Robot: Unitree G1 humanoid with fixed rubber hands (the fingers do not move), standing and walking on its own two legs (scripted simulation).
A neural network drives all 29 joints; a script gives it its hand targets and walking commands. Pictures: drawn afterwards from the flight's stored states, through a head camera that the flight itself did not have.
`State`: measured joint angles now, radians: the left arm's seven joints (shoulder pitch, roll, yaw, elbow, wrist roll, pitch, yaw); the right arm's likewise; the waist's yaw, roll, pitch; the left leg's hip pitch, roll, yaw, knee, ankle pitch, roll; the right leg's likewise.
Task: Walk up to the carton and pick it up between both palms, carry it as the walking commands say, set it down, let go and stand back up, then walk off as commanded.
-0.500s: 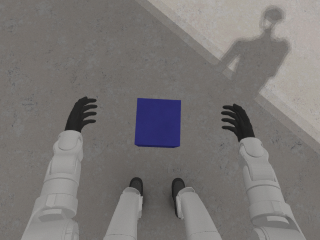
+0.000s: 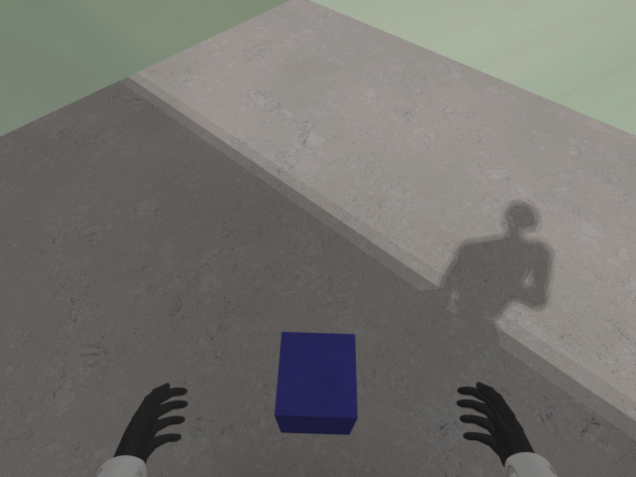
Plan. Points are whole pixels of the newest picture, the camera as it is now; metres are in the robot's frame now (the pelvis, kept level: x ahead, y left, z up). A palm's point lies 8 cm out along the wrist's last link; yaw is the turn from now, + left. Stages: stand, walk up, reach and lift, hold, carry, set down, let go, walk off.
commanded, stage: let go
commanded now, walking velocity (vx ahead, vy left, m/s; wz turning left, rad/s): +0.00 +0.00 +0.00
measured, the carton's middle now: (316, 385) +0.39 +0.00 -0.65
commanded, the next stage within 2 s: stand in 0.36 s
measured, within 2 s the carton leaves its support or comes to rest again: neither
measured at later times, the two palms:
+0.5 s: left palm (107, 472) +0.14 +0.27 -0.08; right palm (537, 464) +0.14 -0.26 -0.08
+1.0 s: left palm out of the picture +0.12 +0.29 -0.09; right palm out of the picture +0.13 -0.29 -0.09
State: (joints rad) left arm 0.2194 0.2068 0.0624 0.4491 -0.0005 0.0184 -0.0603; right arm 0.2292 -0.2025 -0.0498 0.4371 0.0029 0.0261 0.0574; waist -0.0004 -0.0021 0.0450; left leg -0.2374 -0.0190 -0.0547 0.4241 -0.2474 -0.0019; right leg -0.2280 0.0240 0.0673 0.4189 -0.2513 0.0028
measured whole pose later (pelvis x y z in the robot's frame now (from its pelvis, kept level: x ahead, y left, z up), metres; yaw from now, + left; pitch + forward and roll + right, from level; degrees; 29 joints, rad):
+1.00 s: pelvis +0.01 +0.00 +0.00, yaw +0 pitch -1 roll +0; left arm 0.19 0.34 0.02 0.81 0.03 0.01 0.02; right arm 0.16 -0.34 -0.02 0.83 -0.03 0.00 -0.03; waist 0.00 0.00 0.00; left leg -0.15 -0.02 -0.04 0.45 -0.28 0.00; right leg -0.14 0.01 0.06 0.44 -0.29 0.01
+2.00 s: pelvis -0.02 +0.00 +0.00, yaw +0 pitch -3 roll +0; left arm 0.15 0.38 0.01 1.00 0.02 -0.01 0.01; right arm 0.14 -0.38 0.00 1.02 -0.02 -0.01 -0.01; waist 0.00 0.00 0.03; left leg -0.11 -0.01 -0.04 0.36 -0.20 0.00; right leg -0.10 0.01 0.05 0.35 -0.21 0.01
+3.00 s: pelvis -0.10 -0.06 +0.00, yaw +11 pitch -1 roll +2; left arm 0.23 0.27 0.01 0.92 0.02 0.04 0.04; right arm 0.19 -0.32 -0.05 0.98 -0.02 0.09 -0.01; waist 0.02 0.03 0.05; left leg -0.30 -0.03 -0.07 0.92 -0.45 -0.06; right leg -0.23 -0.03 -0.08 0.44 -0.18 -0.04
